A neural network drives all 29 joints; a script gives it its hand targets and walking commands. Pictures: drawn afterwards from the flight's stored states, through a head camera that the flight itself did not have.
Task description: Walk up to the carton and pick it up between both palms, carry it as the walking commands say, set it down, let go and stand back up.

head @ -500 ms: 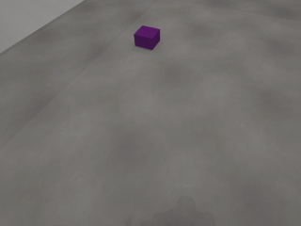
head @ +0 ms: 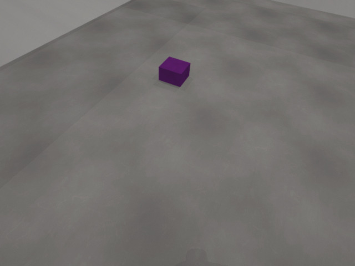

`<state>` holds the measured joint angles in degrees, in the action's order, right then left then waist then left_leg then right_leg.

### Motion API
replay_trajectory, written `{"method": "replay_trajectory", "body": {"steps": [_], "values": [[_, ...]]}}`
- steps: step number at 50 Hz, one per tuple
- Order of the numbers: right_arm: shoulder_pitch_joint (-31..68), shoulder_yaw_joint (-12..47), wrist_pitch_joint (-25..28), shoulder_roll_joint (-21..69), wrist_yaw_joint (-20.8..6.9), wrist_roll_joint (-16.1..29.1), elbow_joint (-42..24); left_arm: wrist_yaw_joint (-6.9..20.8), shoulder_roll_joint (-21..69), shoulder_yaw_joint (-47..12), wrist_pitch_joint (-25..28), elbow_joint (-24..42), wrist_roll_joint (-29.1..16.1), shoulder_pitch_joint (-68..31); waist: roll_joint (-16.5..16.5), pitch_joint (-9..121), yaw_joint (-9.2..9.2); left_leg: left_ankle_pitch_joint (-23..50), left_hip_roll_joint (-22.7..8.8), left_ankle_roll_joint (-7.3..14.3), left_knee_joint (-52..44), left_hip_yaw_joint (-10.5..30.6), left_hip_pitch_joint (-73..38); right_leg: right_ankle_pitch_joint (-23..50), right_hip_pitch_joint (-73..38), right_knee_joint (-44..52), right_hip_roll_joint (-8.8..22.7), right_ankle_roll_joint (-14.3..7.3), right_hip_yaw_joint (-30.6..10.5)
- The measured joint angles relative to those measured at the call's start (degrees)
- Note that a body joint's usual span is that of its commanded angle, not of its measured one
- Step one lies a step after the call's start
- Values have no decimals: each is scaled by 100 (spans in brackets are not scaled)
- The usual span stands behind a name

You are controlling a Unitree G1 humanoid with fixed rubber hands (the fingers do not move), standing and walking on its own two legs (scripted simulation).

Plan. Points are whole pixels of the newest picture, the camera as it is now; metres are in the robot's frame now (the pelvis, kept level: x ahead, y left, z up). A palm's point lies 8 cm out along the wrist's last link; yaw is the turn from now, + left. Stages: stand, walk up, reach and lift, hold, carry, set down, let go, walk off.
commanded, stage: walk up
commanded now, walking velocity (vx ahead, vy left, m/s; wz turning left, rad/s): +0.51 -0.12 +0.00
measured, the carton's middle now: (174, 71) +1.87 -0.03 -0.70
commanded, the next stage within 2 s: none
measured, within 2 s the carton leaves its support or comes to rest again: neither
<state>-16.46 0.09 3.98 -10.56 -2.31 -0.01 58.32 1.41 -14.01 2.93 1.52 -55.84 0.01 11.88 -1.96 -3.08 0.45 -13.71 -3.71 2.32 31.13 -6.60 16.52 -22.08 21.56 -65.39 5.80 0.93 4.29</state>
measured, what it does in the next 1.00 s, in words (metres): walks ahead: right foot, then left foot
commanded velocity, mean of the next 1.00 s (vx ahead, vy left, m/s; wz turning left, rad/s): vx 0.50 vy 0.07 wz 0.00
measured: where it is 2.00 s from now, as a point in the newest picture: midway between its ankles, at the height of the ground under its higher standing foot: (170, 170)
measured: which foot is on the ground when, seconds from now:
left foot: down 0.00-0.38, up 0.40-0.82, down 0.84-1.00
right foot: up 0.00-0.34, down 0.36-0.84, up 0.86-1.00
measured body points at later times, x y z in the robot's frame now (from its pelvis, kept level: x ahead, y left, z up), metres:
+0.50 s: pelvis +0.21 -0.08 +0.00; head +0.24 -0.09 +0.45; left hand +0.27 +0.19 -0.14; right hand +0.22 -0.31 -0.16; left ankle +0.12 +0.08 -0.66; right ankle +0.24 -0.19 -0.74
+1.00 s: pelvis +0.42 +0.02 +0.00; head +0.44 +0.06 +0.44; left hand +0.46 +0.27 -0.17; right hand +0.46 -0.22 -0.14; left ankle +0.47 +0.11 -0.74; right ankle +0.33 -0.14 -0.65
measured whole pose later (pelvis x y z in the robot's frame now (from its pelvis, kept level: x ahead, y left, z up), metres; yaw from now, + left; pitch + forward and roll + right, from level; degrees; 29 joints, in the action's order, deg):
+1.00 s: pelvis +0.42 +0.02 +0.00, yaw +0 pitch -1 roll -2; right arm -13.8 0.1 4.0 -10.1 -2.4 0.0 59.4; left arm 1.1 -13.4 3.0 2.2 -57.4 0.0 15.2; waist -2.4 -3.1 0.3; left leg -12.6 -3.6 2.2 31.8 -6.6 18.6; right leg -23.8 19.2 -63.6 6.0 0.7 3.9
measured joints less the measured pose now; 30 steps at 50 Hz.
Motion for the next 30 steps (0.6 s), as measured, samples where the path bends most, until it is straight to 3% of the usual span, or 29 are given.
{"method": "replay_trajectory", "body": {"steps": [10, 17, 18, 20, 23, 25, 30], "values": [[-605, 0, 36, 1, 79, 0, 71, 113, -1, -1, -202, 24, 0, -516, -4, -43, -4, -247, 3, -112, -846, 0, -1177, 681, 557, 659, 1, 133, -5], [-652, 0, -64, 2, 126, 0, 81, 149, -3, -1, -136, 28, 0, -570, -6, 84, -10, -670, 47, -393, -964, -64, -1412, 677, 513, 2809, -5, 165, -7], [-653, 1, -82, 2, 126, 0, 82, 142, -4, 0, -64, 31, 0, -561, -10, 79, -14, -813, 57, -406, -785, -62, -1393, 677, 380, 3188, -9, 138, -9], [-567, 0, -110, -7, 126, -1, 86, 96, 20, 2, 115, 6, 0, -531, 37, -16, -24, -1202, 13, -407, 527, 112, -973, 1176, 331, 3045, -19, -16, 20], [-289, -1, -159, -44, 126, 0, 78, 36, 50, -16, 176, -83, 0, -206, 67, 19, -21, -1137, 60, -407, 2579, 342, -66, 752, 68, 2962, -21, -120, 30], [-88, 0, -163, -75, 126, 0, 74, -4, 55, -17, 177, -153, 0, 81, 97, 64, -16, -728, 35, -407, 3003, 407, 395, 669, -208, 3177, -23, -122, 36], [374, 1, -273, -80, 58, 0, 72, -49, 65, -18, 206, -307, 0, 742, 118, 81, -13, 43, -103, -407, 3049, 429, 1216, 556, -883, 3646, -24, -78, 39]]}}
